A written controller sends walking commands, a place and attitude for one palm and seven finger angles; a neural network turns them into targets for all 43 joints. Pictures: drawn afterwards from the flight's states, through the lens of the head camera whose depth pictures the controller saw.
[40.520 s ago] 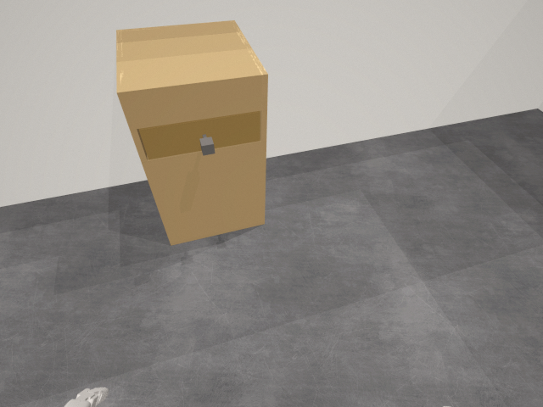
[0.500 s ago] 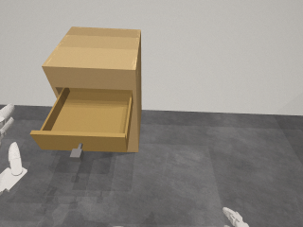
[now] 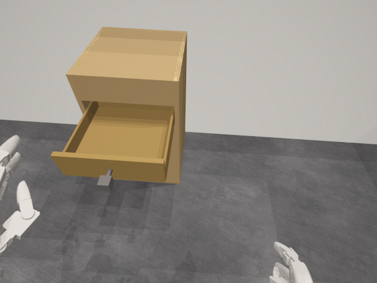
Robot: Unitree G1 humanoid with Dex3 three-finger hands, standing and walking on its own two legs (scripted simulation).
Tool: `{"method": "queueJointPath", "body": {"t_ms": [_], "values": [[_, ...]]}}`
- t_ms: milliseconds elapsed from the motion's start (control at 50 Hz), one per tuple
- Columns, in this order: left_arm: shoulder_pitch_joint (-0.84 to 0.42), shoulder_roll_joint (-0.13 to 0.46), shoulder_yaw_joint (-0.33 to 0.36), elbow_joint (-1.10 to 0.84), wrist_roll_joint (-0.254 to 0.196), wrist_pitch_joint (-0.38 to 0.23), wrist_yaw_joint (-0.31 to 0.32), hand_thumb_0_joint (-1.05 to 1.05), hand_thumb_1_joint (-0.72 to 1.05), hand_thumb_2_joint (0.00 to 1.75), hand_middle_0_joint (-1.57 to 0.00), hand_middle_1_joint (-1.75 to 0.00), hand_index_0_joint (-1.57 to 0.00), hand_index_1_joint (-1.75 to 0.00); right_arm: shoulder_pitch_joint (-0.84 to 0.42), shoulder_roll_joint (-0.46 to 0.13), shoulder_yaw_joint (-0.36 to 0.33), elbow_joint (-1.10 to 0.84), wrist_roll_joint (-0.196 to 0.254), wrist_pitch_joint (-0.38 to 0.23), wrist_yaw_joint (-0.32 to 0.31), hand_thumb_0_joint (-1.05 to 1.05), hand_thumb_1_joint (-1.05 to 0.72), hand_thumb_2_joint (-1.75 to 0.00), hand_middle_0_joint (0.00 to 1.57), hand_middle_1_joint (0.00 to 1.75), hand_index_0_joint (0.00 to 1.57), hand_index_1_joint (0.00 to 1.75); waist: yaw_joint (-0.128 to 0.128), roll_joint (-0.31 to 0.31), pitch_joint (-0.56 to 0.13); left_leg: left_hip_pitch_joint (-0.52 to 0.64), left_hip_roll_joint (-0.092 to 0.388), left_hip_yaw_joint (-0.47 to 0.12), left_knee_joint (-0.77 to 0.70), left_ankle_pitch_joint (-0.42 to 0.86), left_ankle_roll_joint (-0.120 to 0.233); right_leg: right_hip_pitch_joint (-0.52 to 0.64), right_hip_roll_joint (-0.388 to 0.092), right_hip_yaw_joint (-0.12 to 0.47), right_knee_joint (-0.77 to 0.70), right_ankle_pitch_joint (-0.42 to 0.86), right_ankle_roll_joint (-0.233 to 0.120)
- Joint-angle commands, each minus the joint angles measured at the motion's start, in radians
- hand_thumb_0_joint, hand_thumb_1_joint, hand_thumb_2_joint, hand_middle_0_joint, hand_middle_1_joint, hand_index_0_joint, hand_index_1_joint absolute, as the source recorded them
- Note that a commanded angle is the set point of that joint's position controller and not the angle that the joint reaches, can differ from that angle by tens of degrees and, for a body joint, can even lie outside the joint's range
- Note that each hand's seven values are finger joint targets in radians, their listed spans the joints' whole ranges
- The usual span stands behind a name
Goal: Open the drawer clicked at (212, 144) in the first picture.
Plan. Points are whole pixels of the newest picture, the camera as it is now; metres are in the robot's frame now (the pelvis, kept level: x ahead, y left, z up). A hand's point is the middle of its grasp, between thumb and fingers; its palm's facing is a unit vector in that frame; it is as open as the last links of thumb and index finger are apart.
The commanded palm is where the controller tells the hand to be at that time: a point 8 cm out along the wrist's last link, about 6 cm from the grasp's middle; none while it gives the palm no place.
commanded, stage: let the arm hang, fingers relaxed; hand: left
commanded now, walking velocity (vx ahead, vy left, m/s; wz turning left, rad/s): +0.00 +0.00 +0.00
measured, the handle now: (107, 178) +0.47 +0.31 -0.21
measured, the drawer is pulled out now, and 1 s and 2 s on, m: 0.30 0.30 0.30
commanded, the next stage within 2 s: look to check the result in 1.10 s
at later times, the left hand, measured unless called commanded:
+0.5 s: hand out of the picture -0.01 +0.20 -0.18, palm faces +0.04 -0.98 -0.20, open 7.2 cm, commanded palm none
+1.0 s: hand out of the picture -0.02 +0.18 -0.18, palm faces +0.03 -0.99 -0.15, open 7.4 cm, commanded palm none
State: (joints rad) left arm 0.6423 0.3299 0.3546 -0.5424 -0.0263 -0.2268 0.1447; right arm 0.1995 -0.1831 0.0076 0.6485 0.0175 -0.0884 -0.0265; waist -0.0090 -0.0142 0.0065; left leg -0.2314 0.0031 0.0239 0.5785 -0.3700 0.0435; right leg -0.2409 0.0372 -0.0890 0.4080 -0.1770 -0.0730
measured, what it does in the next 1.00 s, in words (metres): stands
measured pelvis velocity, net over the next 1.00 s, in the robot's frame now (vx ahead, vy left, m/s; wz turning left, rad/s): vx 0.00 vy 0.02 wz -0.01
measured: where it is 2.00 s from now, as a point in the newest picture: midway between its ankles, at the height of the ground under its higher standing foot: outside the picture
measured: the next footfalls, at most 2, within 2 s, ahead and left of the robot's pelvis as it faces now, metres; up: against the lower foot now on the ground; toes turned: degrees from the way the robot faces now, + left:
none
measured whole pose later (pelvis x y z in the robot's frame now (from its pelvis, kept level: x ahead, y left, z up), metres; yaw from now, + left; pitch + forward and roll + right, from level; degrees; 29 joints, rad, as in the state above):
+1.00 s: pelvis +0.00 +0.02 +0.00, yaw -1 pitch -2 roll +0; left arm 0.32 0.11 0.01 1.11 0.01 0.01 0.04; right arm 0.38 -0.08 0.01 1.12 -0.02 0.00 -0.04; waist -0.01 -0.01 0.04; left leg -0.14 -0.02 0.02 0.44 -0.27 0.03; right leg -0.22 0.04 -0.02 0.43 -0.18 -0.04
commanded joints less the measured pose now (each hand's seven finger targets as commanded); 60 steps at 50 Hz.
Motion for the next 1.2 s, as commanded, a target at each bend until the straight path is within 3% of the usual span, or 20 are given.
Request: {"method": "queueJointPath", "body": {"t_ms": [0, 20, 40, 60, 80, 100, 120, 140, 160, 180, 240, 320, 340, 380, 500, 560, 640, 700, 920, 1180], "values": [[-0.136, -0.005, -0.214, 0.639, 0.072, 0.197, -0.115, 0.00, 0.90, 0.90, -0.20, -0.30, -0.20, -0.30, 0.041, -0.180, -0.073, 0.068, -0.029, -0.003, 0.062, 0.00, -0.90, -0.90, 0.20, 0.30, 0.20, 0.30, -0.039, 0.159, -0.053, -0.016, 0.171, -0.248, -0.140, 0.407, 0.048, -0.164, -0.115, 0.104, 0.226, -0.005, 0.052], [-0.142, -0.034, -0.230, 0.631, 0.069, 0.218, -0.119, 0.00, 0.90, 0.90, -0.20, -0.30, -0.20, -0.30, 0.015, -0.183, -0.071, 0.034, -0.038, 0.008, 0.049, 0.00, -0.90, -0.90, 0.20, 0.30, 0.20, 0.30, -0.037, 0.198, -0.025, -0.078, 0.233, -0.276, -0.183, 0.423, 0.095, -0.158, -0.087, 0.085, 0.311, -0.182, 0.073], [-0.204, -0.028, -0.250, 0.657, 0.074, 0.227, -0.117, 0.00, 0.90, 0.90, -0.20, -0.30, -0.20, -0.30, -0.041, -0.173, -0.070, 0.027, -0.046, 0.013, 0.046, 0.00, -0.90, -0.90, 0.20, 0.30, 0.20, 0.30, -0.015, 0.114, -0.035, -0.192, 0.235, -0.306, -0.181, 0.326, 0.113, -0.107, -0.077, 0.118, 0.344, -0.282, 0.070], [-0.236, -0.018, -0.260, 0.705, 0.073, 0.215, -0.118, 0.00, 0.90, 0.90, -0.20, -0.30, -0.20, -0.30, -0.046, -0.172, -0.063, 0.009, -0.057, 0.012, 0.039, 0.00, -0.90, -0.90, 0.20, 0.30, 0.20, 0.30, 0.008, -0.041, -0.053, -0.172, 0.214, -0.278, -0.123, 0.435, 0.096, -0.076, -0.083, 0.127, 0.279, -0.177, 0.069], [-0.247, 0.008, -0.254, 0.756, 0.074, 0.209, -0.121, 0.00, 0.90, 0.90, -0.20, -0.30, -0.20, -0.30, -0.035, -0.181, -0.054, 0.007, -0.055, 0.012, 0.030, 0.00, -0.90, -0.90, 0.20, 0.30, 0.20, 0.30, 0.016, -0.093, -0.088, -0.133, 0.164, -0.232, -0.072, 0.574, 0.071, 0.018, -0.096, 0.118, 0.192, 0.041, 0.058], [-0.248, 0.044, -0.250, 0.822, 0.076, 0.206, -0.122, 0.00, 0.90, 0.90, -0.20, -0.30, -0.20, -0.30, -0.029, -0.183, -0.056, 0.014, -0.047, 0.017, 0.025, 0.00, -0.90, -0.90, 0.20, 0.30, 0.20, 0.30, 0.026, -0.154, -0.147, -0.106, 0.097, -0.174, -0.007, 0.594, 0.033, 0.115, -0.130, 0.179, 0.156, 0.320, 0.030], [-0.255, 0.073, -0.250, 0.896, 0.074, 0.206, -0.123, 0.00, 0.90, 0.90, -0.20, -0.30, -0.20, -0.30, -0.018, -0.182, -0.061, 0.027, -0.032, 0.029, 0.021, 0.00, -0.90, -0.90, 0.20, 0.30, 0.20, 0.30, 0.021, -0.176, -0.175, -0.073, 0.032, -0.117, 0.028, 0.456, -0.003, 0.151, -0.193, 0.247, 0.118, 0.435, -0.015], [-0.281, 0.087, -0.256, 0.966, 0.069, 0.209, -0.124, 0.00, 0.90, 0.90, -0.20, -0.30, -0.20, -0.30, -0.008, -0.175, -0.060, 0.047, -0.026, 0.048, 0.019, 0.00, -0.90, -0.90, 0.20, 0.30, 0.20, 0.30, 0.014, -0.187, -0.152, -0.049, -0.012, -0.071, 0.031, 0.277, -0.024, 0.131, -0.246, 0.289, 0.060, 0.399, -0.046], [-0.321, 0.085, -0.265, 1.031, 0.064, 0.216, -0.121, 0.00, 0.90, 0.90, -0.20, -0.30, -0.20, -0.30, 0.002, -0.166, -0.056, 0.071, -0.028, 0.063, 0.016, 0.00, -0.90, -0.90, 0.20, 0.30, 0.20, 0.30, 0.004, -0.157, -0.114, -0.025, -0.014, -0.062, 0.023, 0.219, -0.027, 0.097, -0.247, 0.292, 0.035, 0.386, -0.059], [-0.343, 0.068, -0.276, 1.091, 0.060, 0.222, -0.118, 0.00, 0.90, 0.90, -0.20, -0.30, -0.20, -0.30, 0.013, -0.136, -0.048, 0.105, -0.030, 0.073, 0.014, 0.00, -0.90, -0.90, 0.20, 0.30, 0.20, 0.30, -0.001, -0.078, -0.077, -0.002, -0.006, -0.060, -0.006, 0.203, -0.026, 0.069, -0.240, 0.287, 0.016, 0.333, -0.054], [-0.376, 0.027, -0.303, 1.230, 0.047, 0.232, -0.117, 0.00, 0.90, 0.90, -0.20, -0.30, -0.20, -0.30, 0.029, -0.104, -0.024, 0.177, -0.034, 0.082, 0.011, 0.00, -0.90, -0.90, 0.20, 0.30, 0.20, 0.30, 0.002, 0.089, 0.008, 0.008, 0.051, -0.119, -0.138, 0.296, -0.011, 0.033, -0.140, 0.219, -0.001, 0.111, 0.005], [-0.331, -0.015, -0.300, 1.371, 0.045, 0.234, -0.113, 0.00, 0.90, 0.90, -0.20, -0.30, -0.20, -0.30, 0.064, -0.090, -0.021, 0.238, -0.036, 0.086, -0.001, 0.00, -0.90, -0.90, 0.20, 0.30, 0.20, 0.30, 0.020, 0.201, 0.002, -0.036, 0.067, -0.120, -0.191, 0.193, 0.001, 0.127, -0.110, 0.195, -0.047, 0.018, 0.019], [-0.329, -0.012, -0.305, 1.399, 0.043, 0.234, -0.114, 0.00, 0.90, 0.90, -0.20, -0.30, -0.20, -0.30, 0.078, -0.087, -0.018, 0.255, -0.035, 0.087, -0.001, 0.00, -0.90, -0.90, 0.20, 0.30, 0.20, 0.30, 0.021, 0.195, -0.008, -0.039, 0.065, -0.118, -0.197, 0.162, 0.001, 0.140, -0.112, 0.197, -0.056, -0.005, 0.016], [-0.334, -0.025, -0.311, 1.443, 0.043, 0.231, -0.114, 0.00, 0.90, 0.90, -0.20, -0.30, -0.20, -0.30, 0.114, -0.085, -0.022, 0.282, -0.032, 0.090, -0.004, 0.00, -0.90, -0.90, 0.20, 0.30, 0.20, 0.30, 0.014, 0.107, -0.005, -0.019, 0.071, -0.119, -0.203, 0.143, 0.003, 0.133, -0.114, 0.196, -0.080, -0.029, 0.016], [-0.314, -0.055, -0.323, 1.542, 0.039, 0.229, -0.110, 0.00, 0.90, 0.90, -0.20, -0.30, -0.20, -0.30, 0.192, -0.064, -0.020, 0.361, -0.031, 0.092, -0.009, 0.00, -0.90, -0.90, 0.20, 0.30, 0.20, 0.30, 0.008, 0.012, 0.065, -0.015, 0.076, -0.121, -0.238, 0.115, 0.009, 0.085, -0.113, 0.195, -0.111, -0.093, 0.015], [-0.296, -0.065, -0.325, 1.573, 0.040, 0.231, -0.106, 0.00, 0.90, 0.90, -0.20, -0.30, -0.20, -0.30, 0.217, -0.053, -0.018, 0.390, -0.030, 0.092, -0.011, 0.00, -0.90, -0.90, 0.20, 0.30, 0.20, 0.30, 0.010, 0.010, 0.118, -0.038, 0.079, -0.124, -0.253, 0.096, 0.013, 0.058, -0.107, 0.187, -0.106, -0.106, 0.015], [-0.275, -0.077, -0.327, 1.601, 0.038, 0.229, -0.103, 0.00, 0.90, 0.90, -0.20, -0.30, -0.20, -0.30, 0.248, -0.033, -0.014, 0.422, -0.031, 0.089, -0.013, 0.00, -0.90, -0.90, 0.20, 0.30, 0.20, 0.30, 0.008, -0.014, 0.107, -0.026, 0.073, -0.118, -0.256, 0.095, 0.014, 0.060, -0.110, 0.194, -0.104, -0.113, 0.015], [-0.267, -0.092, -0.329, 1.615, 0.037, 0.228, -0.101, 0.00, 0.90, 0.90, -0.20, -0.30, -0.20, -0.30, 0.259, -0.017, -0.012, 0.437, -0.031, 0.085, -0.016, 0.00, -0.90, -0.90, 0.20, 0.30, 0.20, 0.30, 0.008, 0.028, 0.111, -0.028, 0.078, -0.118, -0.264, 0.108, 0.014, 0.058, -0.104, 0.185, -0.083, -0.075, 0.014], [-0.241, -0.126, -0.328, 1.635, 0.039, 0.223, -0.097, 0.00, 0.90, 0.90, -0.20, -0.30, -0.20, -0.30, 0.281, 0.019, -0.013, 0.461, -0.030, 0.080, -0.021, 0.00, -0.90, -0.90, 0.20, 0.30, 0.20, 0.30, 0.008, 0.044, 0.140, -0.044, 0.075, -0.113, -0.263, 0.106, 0.014, 0.038, -0.102, 0.185, -0.066, -0.054, 0.013], [-0.229, -0.144, -0.329, 1.647, 0.038, 0.216, -0.095, 0.00, 0.90, 0.90, -0.20, -0.30, -0.20, -0.30, 0.277, 0.025, -0.015, 0.465, -0.027, 0.074, -0.029, 0.00, -0.90, -0.90, 0.20, 0.30, 0.20, 0.30, 0.000, 0.032, 0.099, 0.025, 0.085, -0.101, -0.241, 0.239, 0.012, 0.052, -0.108, 0.164, -0.045, 0.063, 0.015]]}}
